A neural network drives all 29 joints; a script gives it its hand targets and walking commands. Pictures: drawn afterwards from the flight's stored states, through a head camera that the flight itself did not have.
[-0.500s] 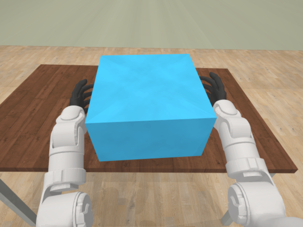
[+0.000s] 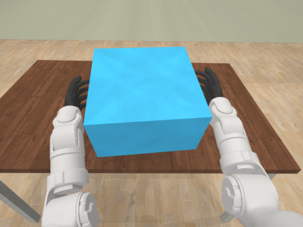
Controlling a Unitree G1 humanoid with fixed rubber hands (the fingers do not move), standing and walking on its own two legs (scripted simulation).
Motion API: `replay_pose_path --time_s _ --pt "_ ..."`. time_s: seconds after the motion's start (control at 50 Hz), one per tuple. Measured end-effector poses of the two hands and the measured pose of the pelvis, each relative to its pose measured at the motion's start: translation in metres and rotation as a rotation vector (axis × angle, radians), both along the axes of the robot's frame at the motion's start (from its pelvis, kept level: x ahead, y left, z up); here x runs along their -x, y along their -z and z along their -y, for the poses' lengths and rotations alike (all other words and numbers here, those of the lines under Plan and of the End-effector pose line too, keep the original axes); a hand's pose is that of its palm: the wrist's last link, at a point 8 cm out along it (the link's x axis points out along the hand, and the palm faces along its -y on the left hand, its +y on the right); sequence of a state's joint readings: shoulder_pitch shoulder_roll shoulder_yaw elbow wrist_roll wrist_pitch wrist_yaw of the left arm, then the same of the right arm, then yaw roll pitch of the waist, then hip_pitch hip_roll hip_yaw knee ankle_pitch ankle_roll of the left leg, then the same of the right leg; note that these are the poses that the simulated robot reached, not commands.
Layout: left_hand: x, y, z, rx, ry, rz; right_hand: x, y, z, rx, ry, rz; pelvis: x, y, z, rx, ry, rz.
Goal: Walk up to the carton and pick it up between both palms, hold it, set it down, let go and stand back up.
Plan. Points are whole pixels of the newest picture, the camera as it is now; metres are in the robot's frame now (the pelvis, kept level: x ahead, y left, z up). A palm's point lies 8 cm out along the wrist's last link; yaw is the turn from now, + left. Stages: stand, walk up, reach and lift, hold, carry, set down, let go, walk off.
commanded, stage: set down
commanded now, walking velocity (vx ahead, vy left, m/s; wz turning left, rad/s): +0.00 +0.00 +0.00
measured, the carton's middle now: (144, 98) +0.42 +0.03 +0.15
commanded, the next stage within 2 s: none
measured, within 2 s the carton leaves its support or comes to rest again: neither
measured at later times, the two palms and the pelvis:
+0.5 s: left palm (84, 110) +0.38 +0.20 +0.14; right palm (212, 100) +0.41 -0.17 +0.15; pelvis +0.02 +0.00 +0.00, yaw +0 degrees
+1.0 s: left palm (87, 110) +0.39 +0.19 +0.13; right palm (211, 101) +0.43 -0.17 +0.14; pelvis +0.03 +0.00 +0.00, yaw +0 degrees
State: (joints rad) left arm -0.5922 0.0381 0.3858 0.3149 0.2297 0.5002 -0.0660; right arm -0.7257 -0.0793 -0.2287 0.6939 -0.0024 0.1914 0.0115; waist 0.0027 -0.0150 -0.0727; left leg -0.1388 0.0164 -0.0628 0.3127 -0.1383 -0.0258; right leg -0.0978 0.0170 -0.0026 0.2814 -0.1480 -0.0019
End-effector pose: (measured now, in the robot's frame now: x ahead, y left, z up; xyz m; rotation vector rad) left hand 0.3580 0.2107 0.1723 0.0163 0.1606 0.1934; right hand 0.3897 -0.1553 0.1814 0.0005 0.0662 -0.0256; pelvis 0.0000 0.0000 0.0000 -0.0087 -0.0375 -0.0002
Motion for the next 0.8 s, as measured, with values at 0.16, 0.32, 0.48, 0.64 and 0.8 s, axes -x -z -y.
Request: replay_pose_path --time_s 0.16,0.32,0.48,0.64,0.8 --pt "-0.015 0.024 0.005 -0.044 0.008 -0.003 -0.013 0.024 0.005 0.002 0.003 0.006 -0.014 0.000 0.001 -0.001 0.000 -0.020" --pt "-0.026 0.027 0.014 -0.079 0.016 0.004 -0.022 0.027 0.013 0.002 0.011 0.017 -0.024 0.000 0.002 -0.003 -0.001 -0.033" --pt "-0.025 0.031 0.013 -0.079 0.010 -0.007 -0.023 0.030 0.011 -0.002 0.009 0.007 -0.025 0.000 0.002 -0.003 -0.001 -0.034" --pt "-0.023 0.036 0.013 -0.066 0.003 -0.022 -0.022 0.038 0.012 0.010 0.003 -0.008 -0.024 0.000 0.002 -0.002 -0.001 -0.033" --pt "-0.028 0.035 0.016 -0.031 -0.010 -0.016 -0.027 0.038 0.016 0.021 -0.008 -0.003 -0.025 0.000 0.002 -0.003 -0.001 -0.034"
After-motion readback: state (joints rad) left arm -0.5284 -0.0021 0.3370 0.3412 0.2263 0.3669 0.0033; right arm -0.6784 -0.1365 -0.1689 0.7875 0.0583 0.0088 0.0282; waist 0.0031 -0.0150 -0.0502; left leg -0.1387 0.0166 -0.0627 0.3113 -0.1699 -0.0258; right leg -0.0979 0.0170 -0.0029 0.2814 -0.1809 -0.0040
